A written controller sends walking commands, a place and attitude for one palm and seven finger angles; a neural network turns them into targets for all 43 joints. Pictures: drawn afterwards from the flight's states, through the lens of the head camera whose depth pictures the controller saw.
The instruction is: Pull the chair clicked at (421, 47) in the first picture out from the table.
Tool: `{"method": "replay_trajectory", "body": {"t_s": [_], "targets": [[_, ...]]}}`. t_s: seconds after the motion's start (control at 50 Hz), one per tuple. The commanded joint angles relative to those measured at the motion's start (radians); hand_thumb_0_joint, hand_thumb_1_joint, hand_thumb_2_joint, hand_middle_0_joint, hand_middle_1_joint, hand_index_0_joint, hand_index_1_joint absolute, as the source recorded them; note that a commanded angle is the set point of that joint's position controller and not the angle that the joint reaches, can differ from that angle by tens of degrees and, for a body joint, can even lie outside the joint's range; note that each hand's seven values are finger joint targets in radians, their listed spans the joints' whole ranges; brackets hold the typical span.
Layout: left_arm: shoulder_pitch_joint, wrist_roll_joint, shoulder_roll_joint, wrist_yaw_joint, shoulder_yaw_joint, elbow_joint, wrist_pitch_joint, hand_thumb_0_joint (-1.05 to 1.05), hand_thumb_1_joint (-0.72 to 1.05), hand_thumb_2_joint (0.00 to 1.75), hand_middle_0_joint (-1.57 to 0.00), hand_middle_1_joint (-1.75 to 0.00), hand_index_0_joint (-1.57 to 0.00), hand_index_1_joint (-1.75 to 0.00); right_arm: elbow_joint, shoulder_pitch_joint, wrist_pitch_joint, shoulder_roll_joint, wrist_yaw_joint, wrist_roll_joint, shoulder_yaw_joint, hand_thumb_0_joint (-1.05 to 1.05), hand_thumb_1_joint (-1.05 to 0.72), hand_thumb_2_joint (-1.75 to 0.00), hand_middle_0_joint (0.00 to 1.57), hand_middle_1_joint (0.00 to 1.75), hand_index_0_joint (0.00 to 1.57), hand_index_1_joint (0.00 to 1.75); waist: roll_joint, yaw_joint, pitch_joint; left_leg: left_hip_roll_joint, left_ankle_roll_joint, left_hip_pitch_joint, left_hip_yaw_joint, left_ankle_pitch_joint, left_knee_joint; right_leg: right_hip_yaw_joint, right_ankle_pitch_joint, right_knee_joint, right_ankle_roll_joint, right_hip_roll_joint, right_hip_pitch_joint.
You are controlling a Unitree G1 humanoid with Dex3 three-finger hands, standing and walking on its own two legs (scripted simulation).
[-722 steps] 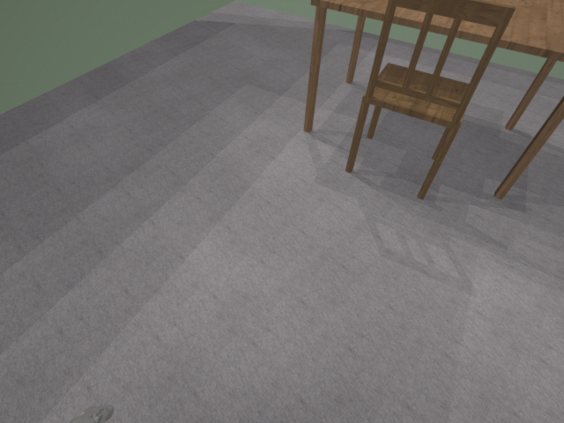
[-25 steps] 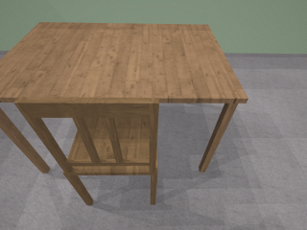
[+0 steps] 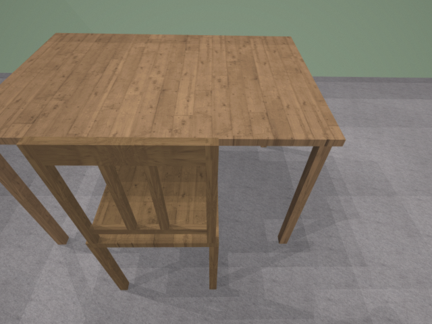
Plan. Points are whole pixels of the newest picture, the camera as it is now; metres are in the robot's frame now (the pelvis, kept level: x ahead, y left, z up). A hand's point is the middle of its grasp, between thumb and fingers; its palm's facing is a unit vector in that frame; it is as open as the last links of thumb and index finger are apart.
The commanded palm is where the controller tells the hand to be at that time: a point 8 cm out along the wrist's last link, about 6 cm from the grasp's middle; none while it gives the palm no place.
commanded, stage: look again from close up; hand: left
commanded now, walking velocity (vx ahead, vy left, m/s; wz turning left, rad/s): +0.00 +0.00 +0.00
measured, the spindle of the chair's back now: (120, 199) +0.43 +0.28 -0.09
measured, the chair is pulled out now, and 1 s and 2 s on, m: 0.00 0.00 0.00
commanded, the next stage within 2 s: raise the hand toward the chair's back in 1.70 s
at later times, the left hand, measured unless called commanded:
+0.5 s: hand out of the picture -0.04 +0.13 -0.18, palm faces +0.05 -0.98 -0.17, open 7.4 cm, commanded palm none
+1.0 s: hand out of the picture -0.04 +0.12 -0.18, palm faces +0.06 -0.98 -0.17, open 7.4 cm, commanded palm none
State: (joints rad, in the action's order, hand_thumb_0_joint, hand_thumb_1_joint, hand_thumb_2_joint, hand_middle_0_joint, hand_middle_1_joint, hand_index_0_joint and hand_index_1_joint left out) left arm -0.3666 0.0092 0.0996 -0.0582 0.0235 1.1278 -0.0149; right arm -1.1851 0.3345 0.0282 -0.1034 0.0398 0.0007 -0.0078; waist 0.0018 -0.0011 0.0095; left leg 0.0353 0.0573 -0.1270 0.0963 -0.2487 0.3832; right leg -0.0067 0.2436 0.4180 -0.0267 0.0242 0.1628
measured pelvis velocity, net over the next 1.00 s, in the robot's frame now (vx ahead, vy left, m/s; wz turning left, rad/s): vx -0.01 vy -0.03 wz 0.01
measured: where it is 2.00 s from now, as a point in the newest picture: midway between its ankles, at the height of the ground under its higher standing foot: outside the picture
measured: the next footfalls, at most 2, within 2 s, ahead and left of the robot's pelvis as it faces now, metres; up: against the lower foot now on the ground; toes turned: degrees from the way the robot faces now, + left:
none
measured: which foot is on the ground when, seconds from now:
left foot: down 0.00-1.00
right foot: down 0.00-1.00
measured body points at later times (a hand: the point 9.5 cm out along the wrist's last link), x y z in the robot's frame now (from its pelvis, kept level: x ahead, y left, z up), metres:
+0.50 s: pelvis +0.00 -0.01 +0.00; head -0.01 -0.02 +0.45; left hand -0.04 +0.19 -0.16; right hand -0.05 -0.21 -0.17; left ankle -0.02 +0.08 -0.74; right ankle -0.01 -0.10 -0.74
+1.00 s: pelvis -0.01 -0.03 +0.00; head -0.01 -0.03 +0.45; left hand -0.04 +0.17 -0.16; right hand -0.05 -0.22 -0.17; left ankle -0.02 +0.08 -0.74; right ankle -0.01 -0.10 -0.74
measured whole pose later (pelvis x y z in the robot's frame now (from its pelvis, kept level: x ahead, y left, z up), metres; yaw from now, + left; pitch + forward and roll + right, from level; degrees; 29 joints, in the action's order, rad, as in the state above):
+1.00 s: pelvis -0.01 -0.03 +0.00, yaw +1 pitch +0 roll +0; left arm -0.38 0.01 0.09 -0.06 0.02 1.12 -0.02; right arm -1.18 0.36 0.02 -0.09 0.04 0.00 -0.01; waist -0.01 0.00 0.02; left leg 0.00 0.02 -0.16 0.07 -0.25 0.41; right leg -0.03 0.24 0.42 -0.07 0.06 0.18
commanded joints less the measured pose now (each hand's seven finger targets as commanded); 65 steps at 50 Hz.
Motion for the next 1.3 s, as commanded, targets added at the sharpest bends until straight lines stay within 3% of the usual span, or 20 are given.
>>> {"method": "replay_trajectory", "body": {"t_s": [0.0, 0.34, 0.52, 0.54, 0.86, 0.92, 1.28], "targets": [[-0.091, -0.002, 0.085, -0.002, -0.018, -0.01, -0.012, 0.0, 0.9, 0.9, -0.2, -0.3, -0.2, -0.3, 0.012, 0.097, 0.007, -0.075, 0.006, 0.0, 0.007, 0.0, -0.9, -0.9, 0.2, 0.3, 0.2, 0.3, -0.003, -0.005, -0.098, -0.151, -0.011, -0.004, -0.154, 0.19, -0.071, 0.109, -0.148, -0.071, -0.012, -0.112, 0.08], [-0.092, -0.001, 0.087, 0.001, -0.017, -0.014, -0.011, 0.0, 0.9, 0.9, -0.2, -0.3, -0.2, -0.3, 0.013, 0.103, -0.001, -0.067, 0.003, 0.002, 0.008, 0.0, -0.9, -0.9, 0.2, 0.3, 0.2, 0.3, 0.007, -0.004, -0.121, -0.144, -0.013, -0.037, -0.153, 0.092, -0.07, 0.117, -0.073, -0.095, -0.017, -0.106, 0.105], [-0.101, -0.002, 0.083, 0.0, -0.02, -0.013, -0.015, 0.0, 0.9, 0.9, -0.2, -0.3, -0.2, -0.3, 0.013, 0.113, 0.004, -0.064, 0.007, 0.001, 0.007, 0.0, -0.9, -0.9, 0.2, 0.3, 0.2, 0.3, -0.011, -0.004, -0.079, -0.149, -0.015, -0.016, -0.15, 0.151, -0.055, 0.117, -0.129, -0.083, -0.02, -0.111, 0.083], [-0.097, -0.002, 0.084, 0.0, -0.019, -0.014, -0.014, 0.0, 0.9, 0.9, -0.2, -0.3, -0.2, -0.3, 0.013, 0.106, 0.001, -0.062, 0.006, 0.002, 0.007, 0.0, -0.9, -0.9, 0.2, 0.3, 0.2, 0.3, -0.006, -0.003, -0.108, -0.147, -0.014, -0.031, -0.15, 0.131, -0.058, 0.114, -0.111, -0.091, -0.019, -0.107, 0.094], [-0.103, -0.001, 0.082, 0.001, -0.022, -0.021, -0.015, 0.0, 0.9, 0.9, -0.2, -0.3, -0.2, -0.3, 0.016, 0.119, -0.005, -0.057, 0.006, -0.001, 0.009, 0.0, -0.9, -0.9, 0.2, 0.3, 0.2, 0.3, -0.002, -0.005, -0.123, -0.14, -0.022, -0.053, -0.145, 0.091, -0.045, 0.131, -0.069, -0.111, -0.02, -0.108, 0.111], [-0.108, -0.001, 0.082, 0.001, -0.024, -0.02, -0.017, 0.0, 0.9, 0.9, -0.2, -0.3, -0.2, -0.3, 0.016, 0.124, -0.004, -0.055, 0.007, -0.001, 0.008, 0.0, -0.9, -0.9, 0.2, 0.3, 0.2, 0.3, -0.001, -0.004, -0.1, -0.141, -0.022, -0.047, -0.143, 0.112, -0.037, 0.132, -0.091, -0.108, -0.021, -0.111, 0.095], [-0.116, -0.001, 0.077, 0.0, -0.027, -0.02, -0.017, 0.0, 0.9, 0.9, -0.2, -0.3, -0.2, -0.3, 0.019, 0.133, -0.005, -0.05, 0.01, -0.001, 0.009, 0.0, -0.9, -0.9, 0.2, 0.3, 0.2, 0.3, -0.006, -0.003, -0.105, -0.142, -0.025, -0.051, -0.136, 0.111, -0.028, 0.139, -0.104, -0.111, -0.019, -0.108, 0.099]]}}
